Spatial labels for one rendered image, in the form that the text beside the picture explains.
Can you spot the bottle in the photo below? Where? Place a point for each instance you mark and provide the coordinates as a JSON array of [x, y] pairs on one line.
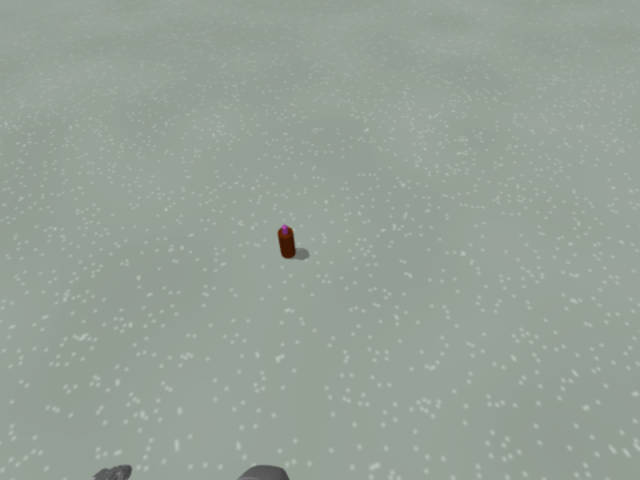
[[286, 241]]

